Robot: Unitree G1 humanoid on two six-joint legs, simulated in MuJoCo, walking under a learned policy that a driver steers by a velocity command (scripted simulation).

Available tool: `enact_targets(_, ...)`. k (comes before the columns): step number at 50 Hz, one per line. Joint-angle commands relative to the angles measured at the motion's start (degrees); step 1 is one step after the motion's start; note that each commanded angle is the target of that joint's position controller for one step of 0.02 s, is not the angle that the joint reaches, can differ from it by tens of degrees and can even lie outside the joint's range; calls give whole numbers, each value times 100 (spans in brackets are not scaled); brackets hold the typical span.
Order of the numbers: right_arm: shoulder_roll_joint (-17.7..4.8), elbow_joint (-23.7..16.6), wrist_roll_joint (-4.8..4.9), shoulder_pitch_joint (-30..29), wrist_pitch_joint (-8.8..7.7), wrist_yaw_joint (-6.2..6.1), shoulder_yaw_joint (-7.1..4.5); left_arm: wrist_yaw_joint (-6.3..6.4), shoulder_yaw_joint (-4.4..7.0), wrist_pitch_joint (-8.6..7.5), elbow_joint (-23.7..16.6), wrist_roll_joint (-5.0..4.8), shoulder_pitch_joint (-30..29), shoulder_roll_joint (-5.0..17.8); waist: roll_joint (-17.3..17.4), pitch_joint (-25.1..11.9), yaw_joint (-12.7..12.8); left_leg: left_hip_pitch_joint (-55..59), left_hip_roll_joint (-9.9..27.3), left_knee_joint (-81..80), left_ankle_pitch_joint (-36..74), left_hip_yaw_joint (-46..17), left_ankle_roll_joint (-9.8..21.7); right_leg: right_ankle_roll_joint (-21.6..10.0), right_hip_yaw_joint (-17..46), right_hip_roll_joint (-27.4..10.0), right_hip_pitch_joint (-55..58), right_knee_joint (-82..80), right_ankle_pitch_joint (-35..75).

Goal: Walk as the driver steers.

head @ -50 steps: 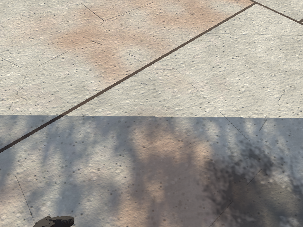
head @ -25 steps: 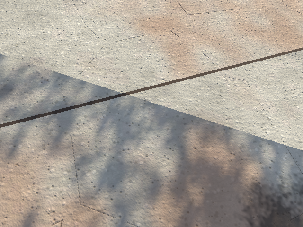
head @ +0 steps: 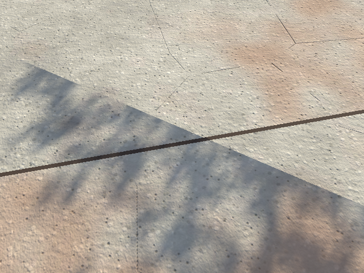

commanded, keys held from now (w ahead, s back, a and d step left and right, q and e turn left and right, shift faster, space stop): w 1.00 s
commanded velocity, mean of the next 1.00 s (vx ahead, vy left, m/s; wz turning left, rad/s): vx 0.48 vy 0.00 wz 0.02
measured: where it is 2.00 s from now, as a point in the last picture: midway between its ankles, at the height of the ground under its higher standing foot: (216, 132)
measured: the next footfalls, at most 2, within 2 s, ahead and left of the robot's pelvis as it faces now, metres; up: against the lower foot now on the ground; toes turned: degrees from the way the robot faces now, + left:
left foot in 0.08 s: +0.14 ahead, +0.13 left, +0.00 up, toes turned +1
right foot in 0.58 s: +0.49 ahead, -0.09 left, +0.00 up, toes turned -1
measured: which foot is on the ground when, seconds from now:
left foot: up 0.00-0.06, down 0.08-0.60, up 0.62-1.00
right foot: down 0.00-0.10, up 0.12-0.56, down 0.58-1.00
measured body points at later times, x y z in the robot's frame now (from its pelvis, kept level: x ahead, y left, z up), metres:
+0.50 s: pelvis +0.24 +0.04 -0.01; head +0.28 +0.04 +0.44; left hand +0.47 +0.26 -0.09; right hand +0.23 -0.25 -0.13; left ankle +0.10 +0.13 -0.74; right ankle +0.44 -0.10 -0.71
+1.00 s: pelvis +0.53 +0.01 +0.00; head +0.56 +0.01 +0.45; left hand +0.55 +0.29 -0.12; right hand +0.74 -0.23 -0.09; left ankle +0.72 +0.17 -0.70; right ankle +0.45 -0.09 -0.74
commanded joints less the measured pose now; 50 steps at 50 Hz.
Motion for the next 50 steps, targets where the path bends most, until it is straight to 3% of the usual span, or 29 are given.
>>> enact_targets(1,-424,-589,59,-576,-168,50,-86,-30,268,-47,-350,-72,-234,1177,-987,323,-172,584,-145,-629,277,240,155,-1085,989,-1310,-633,-619,173)
enact_targets(3,-624,-347,53,182,-156,6,-205,-33,210,-24,-333,-50,-266,1068,-826,74,-599,1769,-309,-944,318,341,347,-873,756,-1153,-944,39,908)
enact_targets(4,-869,-184,54,920,-154,-55,-321,-40,119,-46,-345,7,-300,823,-554,-350,-974,2794,-43,-1043,260,-2,533,-643,353,-820,-1309,1154,1346)
enact_targets(5,-1469,-117,-93,1689,-139,-105,-457,-30,-41,-123,-626,80,-249,342,822,-1103,-1165,4408,1364,-1401,-636,-2126,1194,-158,-327,-117,-2914,3362,430)
enact_targets(6,-1456,-11,-83,2036,-154,-37,-443,16,-28,-225,-738,19,-321,456,1539,-1348,-1221,4508,1984,-2293,-1752,-4094,1740,-75,103,217,-3864,4669,-1543)
enact_targets(7,-1069,-41,-79,1623,-190,-4,-293,-14,105,-271,-743,-114,-421,912,1059,-681,-1059,4031,1938,-2387,-2138,-3738,1650,-191,347,-171,-4356,5294,-1287)
enact_targets(8,-832,-108,-88,1300,-200,7,-217,-51,110,-285,-749,-142,-627,947,792,-238,-916,3509,1690,-2413,-1848,-3048,1507,-306,239,-404,-4397,5319,-784)
enact_targets(9,-704,-133,-111,1026,-202,21,-173,-65,97,-288,-738,-60,-744,852,474,26,-800,3066,1437,-2541,-1310,-2539,1441,-316,171,-551,-4334,5097,-343)
enact_targets(10,-592,-153,-140,835,-213,30,-132,-76,114,-262,-721,13,-776,802,430,163,-667,2703,1249,-2655,-661,-2134,1371,-296,189,-696,-4125,4841,-16)
enact_targets(14,-622,-69,-101,777,-288,-2,-145,-115,64,-126,-714,75,-843,566,310,236,-470,2261,965,-2973,985,-1179,1413,-41,25,-739,-3930,4242,791)
enact_targets(16,-673,34,-81,892,-281,-40,-158,-107,21,-123,-862,112,-1246,478,181,326,-549,2252,881,-3000,1497,-836,1381,75,-26,-696,-3986,3480,1284)
enact_targets(19,-788,174,-54,1132,-238,-106,-178,-180,-69,-192,-1047,76,-1920,311,207,428,-775,2121,723,-3061,1545,-436,1234,74,-229,-482,-3555,2242,2156)
enact_targets(22,-881,376,-5,1498,-197,-127,-200,-279,-91,-234,-1223,28,-2452,324,159,554,-940,2437,914,-3005,1423,-443,1221,-22,-257,-328,-3417,1609,2412)
enact_targets(25,-917,525,23,1629,-113,-151,-225,-376,-61,-266,-1357,22,-2655,439,191,550,-857,3130,1176,-2646,1958,-485,1112,-254,-202,-244,-3497,1244,1957)
enact_targets(27,-1027,552,4,1584,-53,-181,-259,-384,7,-267,-1314,38,-2367,605,351,259,-629,3436,1199,-2119,3324,-444,990,-429,-360,-25,-2945,1182,1459)
enact_targets(28,-1084,552,-15,1520,-14,-196,-270,-348,93,-255,-1202,48,-1885,765,456,-113,-346,3478,1103,-1478,4392,-351,912,-567,-531,173,-2238,1162,1293)
enact_targets(29,-1019,526,-41,1457,29,-219,-228,-285,220,-235,-961,53,-1002,1007,411,-703,113,3111,840,-381,4787,-137,743,-759,-601,223,-937,1112,1470)
enact_targets(30,-761,377,-171,1550,24,-246,-110,-207,314,-200,-772,119,47,1403,-176,-1614,428,1764,527,1433,3011,5,561,-1131,604,-856,1036,1453,1724)
enact_targets(31,87,360,-124,2513,-94,-139,131,-254,370,-203,-646,103,250,1723,-1729,-2515,-136,-568,-617,3459,-1826,-282,192,-2152,3575,-2204,3024,877,236)
enact_targets(32,-598,419,30,1938,-208,-114,-8,-234,241,-190,-652,31,273,1118,-1138,-2286,244,-1220,-434,3963,-2023,-919,249,-1930,4056,-2063,2795,164,-715)
enact_targets(33,-871,166,172,1209,-273,-97,-95,-197,171,-186,-686,37,-182,961,-889,-1222,194,-1581,-133,3953,-1531,-702,294,-1652,3115,-1868,1936,-3,-546)
enact_targets(34,-814,74,125,875,-308,-127,-66,-183,133,-180,-725,72,-594,876,-346,-684,-11,-1403,163,3648,-992,-515,299,-1516,2482,-1671,996,-142,92)
enact_targets(35,-766,62,12,763,-302,-141,-86,-189,102,-190,-748,132,-842,760,-274,-343,-198,-1174,333,3327,-691,-464,256,-1502,2035,-1489,268,-283,750)
enact_targets(36,-702,96,-19,923,-250,-134,-97,-196,71,-221,-754,208,-962,654,-426,-298,-414,-778,486,3153,-488,-520,238,-1470,1722,-1320,-180,-440,1103)
enact_targets(38,-477,185,-23,1154,-131,-146,-59,-211,78,-289,-684,158,-1020,633,-515,-247,-592,-490,557,2846,-392,-445,145,-1548,1299,-1188,-610,-738,1390)
enact_targets(40,-399,91,-81,907,-62,-166,-33,-190,110,-331,-563,115,-961,758,-480,3,-607,-669,625,2401,-127,-370,12,-1595,948,-1165,-888,-952,1673)
enact_targets(42,-358,-35,-113,480,-73,-166,-9,-139,136,-310,-467,114,-831,858,-407,155,-499,-914,663,1738,535,-332,-73,-1541,666,-1069,-840,-1052,1790)
enact_targets(46,-204,-206,-80,-349,-176,-76,65,-87,154,-233,-310,50,-516,1009,-357,287,-168,-633,427,175,1761,-85,-56,-1262,152,-829,-693,-1030,1789)
enact_targets(50,-286,-434,-13,-961,-234,44,56,-78,180,-118,-69,-1,-96,1125,-399,402,48,-755,276,-486,1680,-70,67,-1214,284,-1154,31,-753,1707)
